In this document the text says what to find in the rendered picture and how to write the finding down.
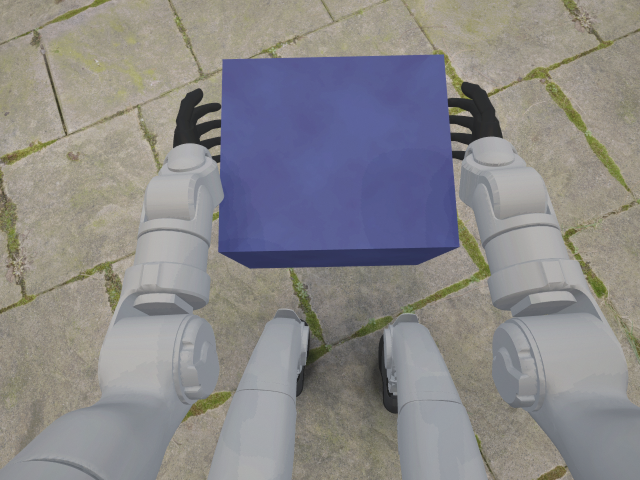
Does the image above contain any left robot upper arm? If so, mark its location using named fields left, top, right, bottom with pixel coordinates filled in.
left=0, top=314, right=220, bottom=480

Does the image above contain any left robot hand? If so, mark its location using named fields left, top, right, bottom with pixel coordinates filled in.
left=173, top=88, right=221, bottom=163

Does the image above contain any robot right forearm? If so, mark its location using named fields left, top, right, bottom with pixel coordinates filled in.
left=459, top=137, right=628, bottom=392

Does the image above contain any left robot foot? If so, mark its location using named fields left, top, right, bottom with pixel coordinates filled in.
left=296, top=319, right=310, bottom=397

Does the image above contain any right robot foot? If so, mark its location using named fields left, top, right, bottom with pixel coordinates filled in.
left=378, top=335, right=398, bottom=414

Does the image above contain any right robot hand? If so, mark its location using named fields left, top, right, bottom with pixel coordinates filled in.
left=448, top=82, right=503, bottom=161

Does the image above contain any right robot upper arm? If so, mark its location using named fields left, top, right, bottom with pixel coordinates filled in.
left=492, top=312, right=640, bottom=480

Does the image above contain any robot left forearm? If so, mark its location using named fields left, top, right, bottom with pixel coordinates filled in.
left=98, top=143, right=224, bottom=392

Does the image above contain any robot foot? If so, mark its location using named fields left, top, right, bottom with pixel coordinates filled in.
left=378, top=335, right=398, bottom=414
left=296, top=319, right=310, bottom=397

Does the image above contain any carton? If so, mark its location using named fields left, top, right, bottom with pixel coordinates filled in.
left=218, top=54, right=460, bottom=269

